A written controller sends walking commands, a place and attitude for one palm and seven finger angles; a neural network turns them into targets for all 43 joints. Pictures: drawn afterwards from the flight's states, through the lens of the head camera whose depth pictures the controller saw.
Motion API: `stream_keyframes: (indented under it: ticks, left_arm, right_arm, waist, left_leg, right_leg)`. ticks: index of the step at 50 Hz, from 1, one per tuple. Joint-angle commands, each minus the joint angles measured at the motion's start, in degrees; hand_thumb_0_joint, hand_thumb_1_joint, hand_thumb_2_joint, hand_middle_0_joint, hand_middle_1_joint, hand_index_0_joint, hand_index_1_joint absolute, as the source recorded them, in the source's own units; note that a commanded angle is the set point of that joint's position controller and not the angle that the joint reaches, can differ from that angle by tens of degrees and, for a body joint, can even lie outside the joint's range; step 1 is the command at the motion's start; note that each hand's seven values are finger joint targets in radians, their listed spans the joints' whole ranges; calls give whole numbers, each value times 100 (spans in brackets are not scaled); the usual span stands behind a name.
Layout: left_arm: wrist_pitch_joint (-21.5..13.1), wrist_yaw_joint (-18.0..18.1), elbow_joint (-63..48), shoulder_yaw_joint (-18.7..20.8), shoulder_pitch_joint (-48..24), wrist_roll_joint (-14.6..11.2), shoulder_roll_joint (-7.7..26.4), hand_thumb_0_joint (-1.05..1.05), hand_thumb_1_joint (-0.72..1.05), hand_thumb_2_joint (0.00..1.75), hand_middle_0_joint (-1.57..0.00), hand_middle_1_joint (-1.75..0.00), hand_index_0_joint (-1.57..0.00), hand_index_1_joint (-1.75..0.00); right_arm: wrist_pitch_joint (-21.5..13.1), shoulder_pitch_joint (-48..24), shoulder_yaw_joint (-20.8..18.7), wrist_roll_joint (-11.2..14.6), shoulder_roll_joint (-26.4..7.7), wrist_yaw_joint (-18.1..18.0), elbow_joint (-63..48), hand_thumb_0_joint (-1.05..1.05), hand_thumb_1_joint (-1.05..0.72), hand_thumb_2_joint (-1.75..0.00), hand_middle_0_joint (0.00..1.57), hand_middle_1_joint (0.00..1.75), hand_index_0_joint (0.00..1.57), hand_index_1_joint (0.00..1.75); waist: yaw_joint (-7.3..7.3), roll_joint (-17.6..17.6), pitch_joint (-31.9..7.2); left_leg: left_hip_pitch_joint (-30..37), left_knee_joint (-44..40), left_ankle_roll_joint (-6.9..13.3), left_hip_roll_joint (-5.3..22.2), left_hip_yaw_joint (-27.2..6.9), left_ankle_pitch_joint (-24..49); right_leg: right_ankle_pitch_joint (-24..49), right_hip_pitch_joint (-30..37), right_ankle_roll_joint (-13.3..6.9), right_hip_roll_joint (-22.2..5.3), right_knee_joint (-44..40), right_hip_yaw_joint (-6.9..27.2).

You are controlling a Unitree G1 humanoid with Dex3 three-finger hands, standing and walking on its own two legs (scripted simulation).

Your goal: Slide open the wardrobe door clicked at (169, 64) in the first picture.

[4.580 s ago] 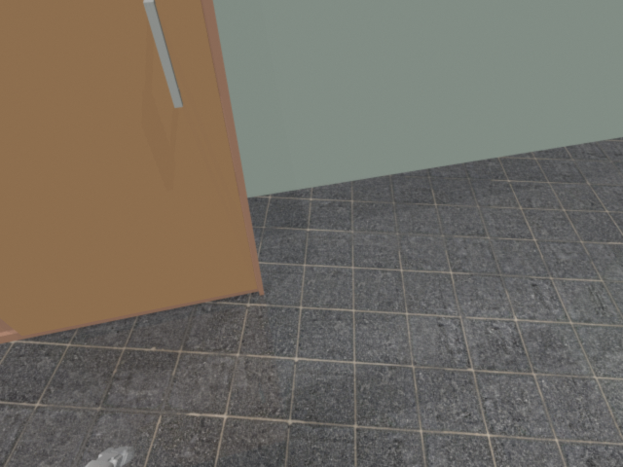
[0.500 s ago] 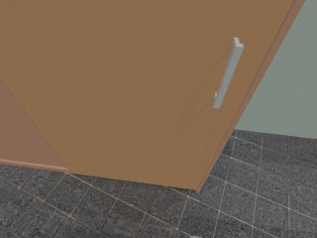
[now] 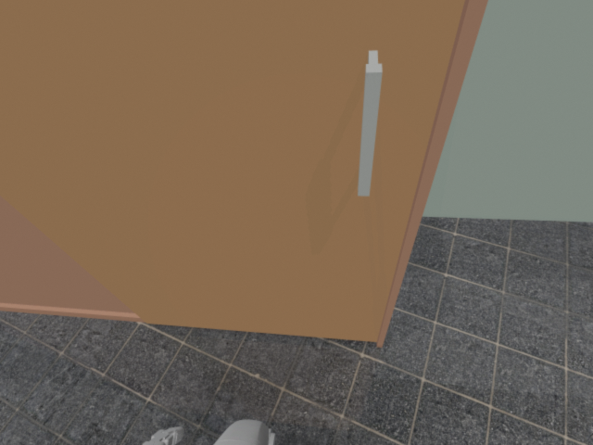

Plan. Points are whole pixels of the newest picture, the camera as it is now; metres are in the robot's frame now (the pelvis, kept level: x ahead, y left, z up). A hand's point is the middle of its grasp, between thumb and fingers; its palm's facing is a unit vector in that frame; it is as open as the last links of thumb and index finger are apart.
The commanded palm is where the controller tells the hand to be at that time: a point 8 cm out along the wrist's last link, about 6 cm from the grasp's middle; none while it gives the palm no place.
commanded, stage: come to a stop and stand still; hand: right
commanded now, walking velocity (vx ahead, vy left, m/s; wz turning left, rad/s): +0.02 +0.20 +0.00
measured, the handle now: (367, 131) +0.47 -0.08 +0.16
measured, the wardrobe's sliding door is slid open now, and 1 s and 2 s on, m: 0.00 0.00 0.00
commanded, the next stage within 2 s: none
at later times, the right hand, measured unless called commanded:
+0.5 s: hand out of the picture -0.13 -0.14 -0.16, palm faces +0.06 +0.97 -0.22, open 7.4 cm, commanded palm none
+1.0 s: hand out of the picture -0.16 -0.12 -0.18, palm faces +0.13 +0.99 -0.10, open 7.4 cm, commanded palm none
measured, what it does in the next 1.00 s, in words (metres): steps on the spot: left foot, then right foot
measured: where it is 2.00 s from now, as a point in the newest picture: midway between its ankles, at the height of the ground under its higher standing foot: outside the picture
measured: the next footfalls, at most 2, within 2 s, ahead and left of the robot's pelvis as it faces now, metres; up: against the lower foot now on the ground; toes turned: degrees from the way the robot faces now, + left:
left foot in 0.42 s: -0.06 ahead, +0.12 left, +0.00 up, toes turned +5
right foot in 0.90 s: -0.05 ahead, -0.14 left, +0.00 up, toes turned -7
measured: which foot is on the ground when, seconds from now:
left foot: up 0.00-0.40, down 0.42-1.00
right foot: down 0.00-0.42, up 0.44-0.88, down 0.90-1.00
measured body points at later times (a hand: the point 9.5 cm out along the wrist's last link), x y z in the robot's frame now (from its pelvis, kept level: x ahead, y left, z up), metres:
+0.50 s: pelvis -0.09 +0.04 +0.01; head -0.12 +0.06 +0.46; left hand -0.13 +0.27 -0.16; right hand -0.13 -0.19 -0.14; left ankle -0.14 +0.11 -0.74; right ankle -0.02 -0.07 -0.68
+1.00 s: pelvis -0.07 +0.00 +0.00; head -0.06 -0.01 +0.45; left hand -0.03 +0.23 -0.16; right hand -0.17 -0.17 -0.17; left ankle -0.14 +0.12 -0.74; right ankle -0.09 -0.13 -0.74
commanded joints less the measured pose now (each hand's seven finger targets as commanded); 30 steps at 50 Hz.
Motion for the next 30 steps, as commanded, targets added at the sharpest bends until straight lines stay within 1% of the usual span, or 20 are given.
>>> stream_keyframes:
  ticks: [1, 5, 6, 8, 11, 13, 15, 16, 18, 19, 20, 21, 22, 23, 24, 25, 26, 27, 29, 30]
  left_arm:
    - [-140, 116, -107, 224, 671, -5, 964, 0, 90, 90, -20, -30, -20, -30]
    - [-112, 80, 5, 242, 822, 19, 1061, 0, 90, 90, -20, -30, -20, -30]
    - [-114, 70, 12, 251, 815, 24, 1042, 0, 90, 90, -20, -30, -20, -30]
    - [-84, 24, 103, 272, 923, 52, 1124, 0, 90, 90, -20, -30, -20, -30]
    - [-46, -41, 177, 321, 952, 87, 1178, 0, 90, 90, -20, -30, -20, -30]
    - [-7, -78, 270, 348, 1071, 123, 1274, 0, 90, 90, -20, -30, -20, -30]
    - [30, -105, 335, 372, 1086, 152, 1316, 0, 90, 90, -20, -30, -20, -30]
    - [27, -117, 395, 362, 1084, 148, 1247, 0, 90, 90, -20, -30, -20, -30]
    - [82, -128, 473, 353, 1060, 118, 1101, 0, 90, 90, -20, -30, -20, -30]
    - [102, -135, 476, 310, 1092, 52, 810, 0, 90, 90, -20, -30, -20, -30]
    - [126, -106, 436, 235, 1185, -36, 308, 0, 90, 90, -20, -30, -20, -30]
    - [195, -99, 366, 289, 1105, 59, 428, 0, 90, 90, -20, -30, -20, -30]
    - [291, -162, 310, 342, 1221, 104, 554, 0, 90, 90, -20, -30, -20, -30]
    - [341, -246, 416, 368, 1438, 102, 560, 0, 90, 90, -20, -30, -20, -30]
    - [347, -292, 543, 403, 1697, 111, 629, 0, 90, 90, -20, -30, -20, -30]
    - [285, -318, 584, 400, 1873, 125, 638, 0, 90, 90, -20, -30, -20, -30]
    - [222, -340, 595, 400, 1969, 124, 587, 0, 90, 90, -20, -30, -20, -30]
    - [144, -348, 604, 358, 1864, 142, 474, 0, 90, 90, -20, -30, -20, -30]
    - [43, -341, 521, 333, 1497, 157, 442, 0, 90, 90, -20, -30, -20, -30]
    - [12, -330, 460, 318, 1318, 156, 444, 0, 90, 90, -20, -30, -20, -30]
  right_arm:
    - [77, 727, -141, -16, -293, 87, -101, 0, -90, -90, 20, 30, 20, 30]
    - [158, 648, -145, -33, -342, 172, -77, 0, -90, -90, 20, 30, 20, 30]
    - [137, 571, -132, -47, -353, 188, -92, 0, -90, -90, 20, 30, 20, 30]
    - [150, 525, -86, -30, -313, 220, -83, 0, -90, -90, 20, 30, 20, 30]
    - [136, 584, 12, -14, -228, 230, -33, 0, -90, -90, 20, 30, 20, 30]
    - [139, 796, 65, 32, -120, 232, 61, 0, -90, -90, 20, 30, 20, 30]
    - [134, 1182, 109, 71, 5, 221, 195, 0, -90, -90, 20, 30, 20, 30]
    - [92, 1324, 133, 88, 27, 210, 266, 0, -90, -90, 20, 30, 20, 30]
    - [37, 2032, 124, 102, 82, 191, 567, 0, -90, -90, 20, 30, 20, 30]
    - [4, 2268, 99, 48, -81, 142, 654, 0, -90, -90, 20, 30, 20, 30]
    - [-35, 2057, 61, -41, -437, 76, 587, 0, -90, -90, 20, 30, 20, 30]
    - [-34, 1171, 154, -4, -503, 42, 269, 0, -90, -90, 20, 30, 20, 30]
    - [-31, 512, 132, 27, -551, 37, -25, 0, -90, -90, 20, 30, 20, 30]
    - [-162, -79, 85, 62, -564, 44, -114, 0, -90, -90, 20, 30, 20, 30]
    - [-331, -309, 113, 80, -371, 50, -118, 0, -90, -90, 20, 30, 20, 30]
    - [-440, -74, 179, 81, -163, 65, -48, 0, -90, -90, 20, 30, 20, 30]
    - [-499, 180, 200, 70, -84, 70, 80, 0, -90, -90, 20, 30, 20, 30]
    - [-544, 643, 226, 75, -2, 83, 251, 0, -90, -90, 20, 30, 20, 30]
    - [-598, 1374, 244, 66, 88, 69, 522, 0, -90, -90, 20, 30, 20, 30]
    - [-611, 1626, 248, 55, 125, 66, 612, 0, -90, -90, 20, 30, 20, 30]
  waist:
    - [72, -929, -1006]
    - [161, -1122, -846]
    - [157, -1176, -640]
    - [202, -1340, -590]
    - [198, -1526, -377]
    - [187, -1604, -487]
    - [99, -1648, -545]
    - [30, -1637, -454]
    - [-226, -1115, -519]
    - [-286, -389, -468]
    - [-182, 1191, -137]
    - [39, 1044, 715]
    - [278, 617, 461]
    - [530, 773, 244]
    - [685, 856, 443]
    - [647, 647, 469]
    - [603, 439, 415]
    - [397, 326, 371]
    - [40, 305, 367]
    - [-86, 416, 421]
  left_leg:
    - [-177, 251, -127, 90, -313, 550]
    - [-75, -262, -140, 159, -279, 734]
    - [-68, -519, -129, 174, -202, 675]
    - [211, -1077, -77, 195, 10, 535]
    - [718, -2045, 60, 122, 496, 36]
    - [1216, -2612, 182, -24, 836, -279]
    - [1740, -3318, 312, -169, 1099, -430]
    - [1998, -3884, 381, -197, 1112, -344]
    - [2990, -5245, 475, -261, 1291, 392]
    - [3220, -5977, 582, 177, 847, 315]
    - [2691, -6797, 944, 1536, -819, -1080]
    - [912, -7096, 1032, 2366, -1490, -1775]
    - [-29, -7227, 1149, 2447, -1284, -1471]
    - [-637, -7409, 1105, 2288, -1198, -1818]
    - [-562, -7238, 761, 1901, -783, -1678]
    - [-176, -6938, 554, 1648, -356, -1105]
    - [385, -6752, 489, 1479, -102, -621]
    - [952, -6581, 498, 1387, -115, -333]
    - [1868, -6426, 685, 1534, -373, -127]
    - [2071, -6410, 769, 1637, -517, -171]
  right_leg:
    - [2481, 1047, -10, -1566, -1239, 1438]
    - [-224, 857, 95, -1506, -1841, 1599]
    - [-625, 739, 89, -1455, -1941, 1657]
    - [-1547, 565, 140, -1379, -2207, 1716]
    - [-2329, 236, 227, -1218, -2537, 1659]
    - [-2654, 139, 331, -1146, -2835, 1587]
    - [-2650, 28, 376, -1075, -3000, 1457]
    - [-2431, -68, 382, -975, -2932, 1372]
    - [-2318, -430, 732, -601, -2562, 803]
    - [-2052, -749, 934, -221, -1700, 388]
    - [-1676, -1390, 1063, 403, 333, -156]
    - [-1441, -1688, 826, 283, 1730, 356]
    - [-867, -1296, 795, 282, 2939, 641]
    - [-420, -836, 843, 154, 3806, 658]
    - [-96, -1107, 841, 52, 3964, 699]
    - [131, -1263, 840, -16, 3984, 626]
    - [396, -1543, 841, -39, 3919, 553]
    - [473, -1748, 859, -68, 3737, 428]
    - [348, -2233, 890, -177, 3390, 374]
    - [248, -2377, 903, -253, 3240, 393]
